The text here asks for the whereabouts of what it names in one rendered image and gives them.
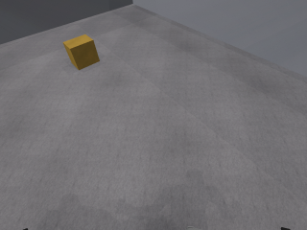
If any carton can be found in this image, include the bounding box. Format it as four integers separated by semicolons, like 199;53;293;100
62;34;100;70

